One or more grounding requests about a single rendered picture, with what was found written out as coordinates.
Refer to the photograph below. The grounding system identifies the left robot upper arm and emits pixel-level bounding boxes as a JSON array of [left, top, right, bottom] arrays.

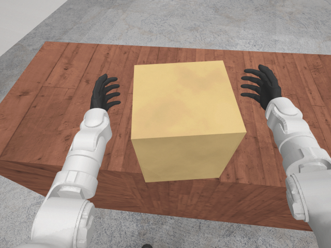
[[14, 197, 95, 248]]

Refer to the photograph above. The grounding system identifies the right robot upper arm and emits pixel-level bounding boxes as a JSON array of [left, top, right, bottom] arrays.
[[285, 169, 331, 248]]

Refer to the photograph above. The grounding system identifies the robot right hand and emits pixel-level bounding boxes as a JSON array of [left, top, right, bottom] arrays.
[[241, 64, 282, 110]]

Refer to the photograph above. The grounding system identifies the robot right forearm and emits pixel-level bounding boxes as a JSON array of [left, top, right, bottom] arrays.
[[265, 97, 331, 177]]

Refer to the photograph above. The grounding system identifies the pedestal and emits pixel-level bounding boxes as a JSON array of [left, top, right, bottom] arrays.
[[0, 41, 331, 231]]

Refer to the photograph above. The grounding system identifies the carton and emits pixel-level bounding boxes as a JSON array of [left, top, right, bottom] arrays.
[[131, 60, 247, 182]]

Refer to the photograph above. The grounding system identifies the robot left hand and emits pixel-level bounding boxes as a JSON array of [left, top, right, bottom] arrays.
[[90, 74, 121, 111]]

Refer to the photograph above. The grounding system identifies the robot left forearm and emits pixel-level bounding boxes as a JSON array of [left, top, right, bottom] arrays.
[[31, 108, 112, 240]]

